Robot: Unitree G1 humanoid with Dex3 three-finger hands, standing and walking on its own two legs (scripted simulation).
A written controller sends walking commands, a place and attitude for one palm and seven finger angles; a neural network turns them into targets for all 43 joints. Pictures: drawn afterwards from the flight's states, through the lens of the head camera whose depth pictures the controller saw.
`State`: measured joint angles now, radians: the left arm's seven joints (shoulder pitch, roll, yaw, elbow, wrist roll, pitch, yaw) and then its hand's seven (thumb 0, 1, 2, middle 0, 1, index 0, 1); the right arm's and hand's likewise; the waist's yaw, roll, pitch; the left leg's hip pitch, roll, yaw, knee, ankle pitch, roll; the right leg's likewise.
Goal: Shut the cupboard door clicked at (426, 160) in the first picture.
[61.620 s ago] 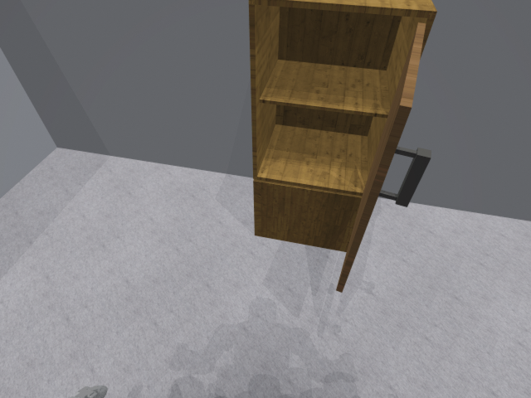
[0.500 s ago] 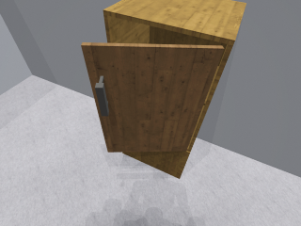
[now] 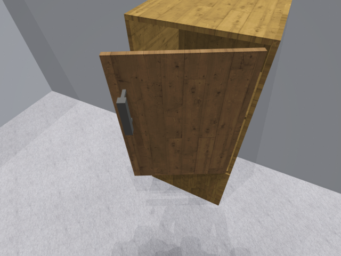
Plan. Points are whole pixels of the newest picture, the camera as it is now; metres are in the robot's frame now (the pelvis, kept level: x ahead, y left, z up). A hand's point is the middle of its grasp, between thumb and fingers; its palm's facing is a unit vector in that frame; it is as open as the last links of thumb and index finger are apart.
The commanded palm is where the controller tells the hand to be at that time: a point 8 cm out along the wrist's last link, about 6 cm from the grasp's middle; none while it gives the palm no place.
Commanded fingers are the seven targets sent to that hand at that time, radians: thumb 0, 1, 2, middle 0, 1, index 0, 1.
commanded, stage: look again from close up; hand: left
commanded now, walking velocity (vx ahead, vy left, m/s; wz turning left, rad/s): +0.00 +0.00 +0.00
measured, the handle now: (126, 112) +0.49 +0.16 +0.06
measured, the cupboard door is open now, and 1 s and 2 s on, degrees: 27 27 27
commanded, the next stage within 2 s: raise the hand and make a fist in 0.22 s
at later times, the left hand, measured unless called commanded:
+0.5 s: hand (99, 222) +0.20 +0.18 -0.01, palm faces +0.25 -0.96 -0.14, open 7.2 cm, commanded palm +0.11 +0.22 -0.05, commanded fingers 0.00 0.90 0.90 -0.37 -0.48 -0.37 -0.48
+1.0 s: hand (112, 238) +0.17 +0.14 +0.00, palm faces -0.07 -1.00 -0.04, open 4.9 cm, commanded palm +0.12 +0.22 -0.01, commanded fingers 0.00 0.90 0.90 -0.82 -0.98 -0.82 -0.98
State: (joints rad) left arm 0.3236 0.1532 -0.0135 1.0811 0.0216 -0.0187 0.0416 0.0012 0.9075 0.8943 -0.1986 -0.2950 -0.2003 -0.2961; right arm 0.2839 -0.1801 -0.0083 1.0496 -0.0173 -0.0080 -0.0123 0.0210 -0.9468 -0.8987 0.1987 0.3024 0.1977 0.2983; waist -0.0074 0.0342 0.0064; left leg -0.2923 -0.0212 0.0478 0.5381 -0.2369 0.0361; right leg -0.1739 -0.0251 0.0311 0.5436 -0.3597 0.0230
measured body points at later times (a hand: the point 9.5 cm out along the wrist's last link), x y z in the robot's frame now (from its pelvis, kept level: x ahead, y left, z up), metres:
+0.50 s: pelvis +0.00 -0.02 -0.01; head -0.01 -0.03 +0.44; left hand +0.18 +0.23 +0.00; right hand +0.11 -0.27 -0.12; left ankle +0.03 +0.10 -0.73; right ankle -0.04 -0.13 -0.73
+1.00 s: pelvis -0.05 -0.04 -0.09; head -0.02 -0.05 +0.36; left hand +0.16 +0.19 +0.00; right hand +0.15 -0.25 -0.16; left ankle +0.03 +0.10 -0.73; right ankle -0.04 -0.13 -0.73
